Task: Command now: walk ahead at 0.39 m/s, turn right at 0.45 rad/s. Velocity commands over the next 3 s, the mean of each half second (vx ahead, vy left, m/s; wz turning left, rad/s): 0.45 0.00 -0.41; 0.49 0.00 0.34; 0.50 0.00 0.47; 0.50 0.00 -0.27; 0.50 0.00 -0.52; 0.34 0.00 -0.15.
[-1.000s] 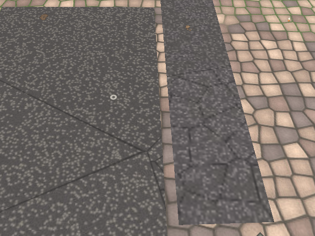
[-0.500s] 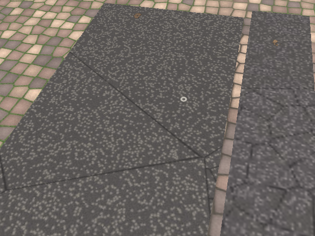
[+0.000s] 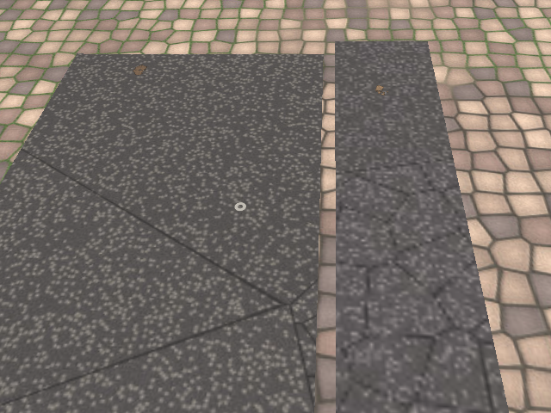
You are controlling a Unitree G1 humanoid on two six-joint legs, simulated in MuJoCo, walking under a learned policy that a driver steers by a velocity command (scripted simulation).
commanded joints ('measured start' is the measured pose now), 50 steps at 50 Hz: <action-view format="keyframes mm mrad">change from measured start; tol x32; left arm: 1 78 81 23 -36 8 -24 0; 29 324 39 -13 36 -20 -96 71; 50 -266 69 -48 -193 1 -87 46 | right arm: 1 -94 -146 -32 -79 1 -15 7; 22 -449 -25 43 -259 0 -2 59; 29 177 -254 -37 -104 -25 -18 4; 50 136 -142 -41 -82 11 -4 0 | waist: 1 86 37 54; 3 183 -426 -51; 7 47 -51 64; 29 -81 180 -308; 50 -34 68 10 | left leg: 1 -289 216 -77 40 -71 154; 5 -814 21 -155 898 -145 68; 23 -595 -10 -30 255 337 54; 27 -198 -107 -12 176 196 147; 29 302 291 -643 154 55 352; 30 295 332 -952 -32 22 401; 35 -184 148 -499 -113 246 300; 50 -60 89 -484 32 541 190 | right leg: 1 246 69 -65 -96 3 -40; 4 491 -306 857 -553 -475 -239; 10 340 -120 385 -476 279 -164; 27 498 -91 168 -61 1158 -52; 30 -178 164 117 735 -139 8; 50 -91 42 82 -111 225 85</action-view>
